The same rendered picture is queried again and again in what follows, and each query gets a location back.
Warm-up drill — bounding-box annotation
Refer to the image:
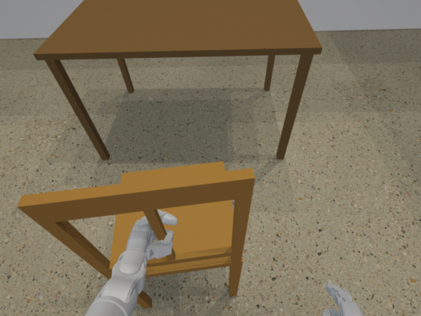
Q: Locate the robot left forearm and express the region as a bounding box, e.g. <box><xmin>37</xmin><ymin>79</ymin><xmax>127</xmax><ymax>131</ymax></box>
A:
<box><xmin>84</xmin><ymin>249</ymin><xmax>147</xmax><ymax>316</ymax></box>

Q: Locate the chair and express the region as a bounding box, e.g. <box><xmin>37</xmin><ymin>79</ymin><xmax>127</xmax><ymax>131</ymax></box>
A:
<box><xmin>17</xmin><ymin>161</ymin><xmax>255</xmax><ymax>309</ymax></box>

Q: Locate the table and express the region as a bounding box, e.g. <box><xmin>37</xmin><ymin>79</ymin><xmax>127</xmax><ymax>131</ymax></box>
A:
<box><xmin>33</xmin><ymin>0</ymin><xmax>322</xmax><ymax>160</ymax></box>

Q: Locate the robot right hand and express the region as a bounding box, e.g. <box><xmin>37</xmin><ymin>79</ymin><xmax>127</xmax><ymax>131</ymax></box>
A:
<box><xmin>322</xmin><ymin>283</ymin><xmax>364</xmax><ymax>316</ymax></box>

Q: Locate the robot left hand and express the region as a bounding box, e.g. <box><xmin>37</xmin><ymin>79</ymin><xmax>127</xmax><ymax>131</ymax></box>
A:
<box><xmin>126</xmin><ymin>209</ymin><xmax>178</xmax><ymax>260</ymax></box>

